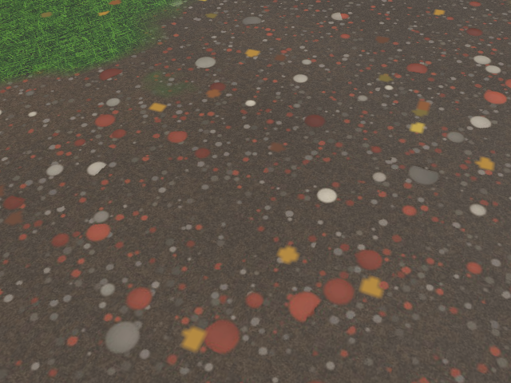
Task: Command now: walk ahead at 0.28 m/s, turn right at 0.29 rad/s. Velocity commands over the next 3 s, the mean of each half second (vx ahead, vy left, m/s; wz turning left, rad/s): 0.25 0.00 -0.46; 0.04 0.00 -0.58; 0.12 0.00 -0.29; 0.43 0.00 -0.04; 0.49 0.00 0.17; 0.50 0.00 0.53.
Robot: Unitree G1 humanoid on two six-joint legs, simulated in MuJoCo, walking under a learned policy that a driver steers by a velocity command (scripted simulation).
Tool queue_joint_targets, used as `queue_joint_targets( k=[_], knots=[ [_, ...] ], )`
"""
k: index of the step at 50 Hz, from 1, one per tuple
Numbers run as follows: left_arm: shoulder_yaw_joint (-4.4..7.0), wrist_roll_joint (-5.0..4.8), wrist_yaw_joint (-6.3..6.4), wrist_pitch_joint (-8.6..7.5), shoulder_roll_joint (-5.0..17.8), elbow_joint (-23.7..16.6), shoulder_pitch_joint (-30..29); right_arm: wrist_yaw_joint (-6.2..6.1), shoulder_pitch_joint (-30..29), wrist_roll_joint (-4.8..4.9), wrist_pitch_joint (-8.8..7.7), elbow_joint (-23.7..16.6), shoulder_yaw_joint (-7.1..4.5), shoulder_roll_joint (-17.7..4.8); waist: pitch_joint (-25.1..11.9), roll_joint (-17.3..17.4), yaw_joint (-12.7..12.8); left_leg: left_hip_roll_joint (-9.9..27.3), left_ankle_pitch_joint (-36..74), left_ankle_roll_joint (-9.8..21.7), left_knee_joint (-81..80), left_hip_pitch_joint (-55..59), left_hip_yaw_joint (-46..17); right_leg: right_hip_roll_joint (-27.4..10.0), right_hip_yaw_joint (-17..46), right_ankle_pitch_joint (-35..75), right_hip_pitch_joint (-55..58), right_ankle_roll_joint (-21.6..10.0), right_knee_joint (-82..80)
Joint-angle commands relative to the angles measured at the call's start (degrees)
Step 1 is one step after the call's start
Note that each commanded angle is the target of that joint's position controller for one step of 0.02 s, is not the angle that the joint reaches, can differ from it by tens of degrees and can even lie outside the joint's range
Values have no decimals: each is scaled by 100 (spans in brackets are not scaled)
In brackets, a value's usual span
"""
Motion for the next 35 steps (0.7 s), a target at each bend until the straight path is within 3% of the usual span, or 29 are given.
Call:
queue_joint_targets(
  k=[1,3,6,8,10,11,12,13,14,15,16,18,22,25,29,31,32,33,34,35],
  knots=[
    [322,7,53,-194,1192,-226,467,22,-904,139,-365,-748,-345,-886,865,-1458,233,186,-663,-27,1104,-2092,-195,-1887,3533,-1849,672,-1519,-2446],
    [329,-80,100,-195,1131,-272,422,140,-876,119,-491,-698,-324,-739,603,-1066,190,328,-229,11,683,-2115,-191,-1543,2878,-1009,1114,-1265,-2277],
    [373,-129,154,-56,1164,-374,287,262,-903,63,-575,-600,-251,-422,278,-1073,166,25,526,-165,-519,-822,207,-895,1948,49,670,-1025,-2028],
    [389,-148,154,26,1186,-481,161,275,-545,134,-558,-463,-314,-507,106,-1100,-70,-99,1315,-258,-1232,253,318,-754,1856,110,100,-937,-1874],
    [344,-129,147,38,976,-584,101,191,-3,148,-504,-319,-430,-723,-31,-942,-380,71,1776,-237,-1673,1446,235,-540,1810,205,-570,-626,-1368],
    [278,-91,142,19,707,-685,-39,100,593,106,-482,-252,-512,-956,-301,-712,-662,627,1686,-67,-1743,2321,-228,-259,1559,76,-1138,-314,-504],
    [124,-38,169,-17,173,-941,-22,10,1152,-91,-440,-240,-611,-1537,-824,799,-741,2053,1527,512,-2144,3254,-2048,369,769,-883,-2160,107,1446],
    [221,-110,192,-53,557,-1061,340,57,1047,-187,-400,-194,-640,-1676,-657,1531,-418,2883,1750,1183,-2447,2755,-3490,269,680,-1671,-2701,257,2591],
    [327,-122,181,-9,878,-907,440,53,667,-127,-391,-280,-520,-1264,-208,955,-267,2756,2132,1240,-2356,2389,-2950,-76,759,-1353,-2858,319,3211],
    [374,-98,152,54,994,-815,298,36,450,-93,-375,-318,-439,-947,22,573,-246,2398,2895,1043,-2235,2101,-2024,-174,648,-1010,-2809,368,3359],
    [390,-74,148,102,930,-758,299,22,233,-88,-345,-330,-403,-870,45,411,-147,2128,3494,882,-2197,1912,-1417,-250,554,-693,-2707,410,3320],
    [366,-72,86,162,775,-801,113,-27,99,-71,-307,-256,-394,-890,151,583,-131,1806,4629,796,-2247,1548,-542,-315,247,-156,-2491,476,3165],
    [222,-73,-15,202,455,-1124,-486,-144,62,-54,-182,-75,-449,-1098,113,479,-202,1836,4812,982,-2410,1460,58,-387,-59,431,-2307,579,2079],
    [196,-57,-142,195,478,-1259,-790,-161,-52,12,-87,-4,-482,-1250,27,473,-244,1863,4731,939,-2367,1385,436,-389,-262,962,-1806,451,1215],
    [290,-61,-263,238,721,-1422,-1001,-103,-61,172,-63,99,-538,-1417,-39,452,-210,1946,4864,756,-1830,1532,643,-232,-479,878,-1304,108,425],
    [404,-42,-261,249,895,-1358,-591,-98,-140,256,-68,111,-547,-1426,-288,374,84,1781,5354,534,-885,1471,898,63,-672,1147,-494,-186,-311],
    [525,-11,-188,241,1139,-1219,-83,-87,35,228,-85,161,-498,-1264,-587,73,308,1452,5000,265,88,1074,1123,229,-616,1948,465,-419,-808],
    [658,-9,-43,250,1707,-1299,307,-59,250,-48,-107,8,-383,-966,-1040,-1078,362,1002,2119,-177,1809,-457,1221,-988,1039,4445,1979,-968,-732],
    [612,169,-35,180,2035,-1499,63,-20,446,-253,-126,-145,-258,-748,-1696,-1870,37,15,-1634,-459,3307,-1816,454,-2395,3528,5057,2607,-2289,-952],
    [486,70,-70,134,1587,-1504,65,37,164,-166,-104,-47,-360,-1155,-1814,-928,362,310,-1412,-544,3840,-1926,-348,-2210,2923,5303,2492,-2317,-929]
  ],
)
Next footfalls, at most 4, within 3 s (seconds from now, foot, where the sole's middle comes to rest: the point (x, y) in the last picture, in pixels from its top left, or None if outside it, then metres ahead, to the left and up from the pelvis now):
0.22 left None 0.15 0.13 -0.77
0.66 right None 0.25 -0.15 -0.77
1.06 left None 0.36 0.06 -0.77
1.42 right None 0.17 -0.11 -0.77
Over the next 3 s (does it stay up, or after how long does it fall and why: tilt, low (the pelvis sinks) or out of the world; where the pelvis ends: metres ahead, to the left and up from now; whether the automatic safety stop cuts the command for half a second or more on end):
stays up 0.89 -0.46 -0.01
